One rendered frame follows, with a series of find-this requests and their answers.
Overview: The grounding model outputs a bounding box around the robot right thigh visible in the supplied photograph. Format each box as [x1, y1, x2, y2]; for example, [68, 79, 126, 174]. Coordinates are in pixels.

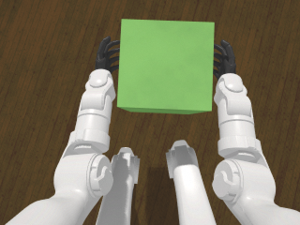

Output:
[165, 145, 217, 225]

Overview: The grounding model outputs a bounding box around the carton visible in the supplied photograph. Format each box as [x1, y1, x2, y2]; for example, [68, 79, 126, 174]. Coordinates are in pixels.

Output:
[116, 19, 215, 114]

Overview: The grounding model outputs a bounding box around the left robot hand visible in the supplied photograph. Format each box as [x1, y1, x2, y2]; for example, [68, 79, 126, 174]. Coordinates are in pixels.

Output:
[95, 36, 121, 74]

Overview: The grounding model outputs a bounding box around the left robot upper arm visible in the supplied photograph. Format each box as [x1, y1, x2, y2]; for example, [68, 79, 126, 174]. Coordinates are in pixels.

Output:
[5, 153, 113, 225]

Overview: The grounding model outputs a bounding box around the robot left thigh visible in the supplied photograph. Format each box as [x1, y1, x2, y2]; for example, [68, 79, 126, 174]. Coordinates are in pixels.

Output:
[96, 152, 141, 225]

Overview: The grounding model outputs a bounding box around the right robot upper arm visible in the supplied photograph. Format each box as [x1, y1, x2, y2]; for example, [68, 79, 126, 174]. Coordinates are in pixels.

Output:
[212, 158, 300, 225]

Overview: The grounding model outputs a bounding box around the right robot forearm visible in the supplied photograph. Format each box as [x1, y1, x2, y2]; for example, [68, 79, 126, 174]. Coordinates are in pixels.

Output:
[214, 73, 276, 193]

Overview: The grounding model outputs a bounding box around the left robot forearm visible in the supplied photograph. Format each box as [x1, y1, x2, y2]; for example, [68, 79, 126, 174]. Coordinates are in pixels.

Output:
[53, 68, 116, 185]

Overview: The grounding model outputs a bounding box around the right robot hand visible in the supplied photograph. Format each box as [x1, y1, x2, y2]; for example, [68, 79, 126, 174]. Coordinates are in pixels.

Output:
[213, 39, 236, 81]

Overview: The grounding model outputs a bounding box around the robot thigh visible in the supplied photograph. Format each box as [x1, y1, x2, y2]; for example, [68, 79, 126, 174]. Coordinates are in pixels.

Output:
[165, 145, 217, 225]
[96, 152, 141, 225]

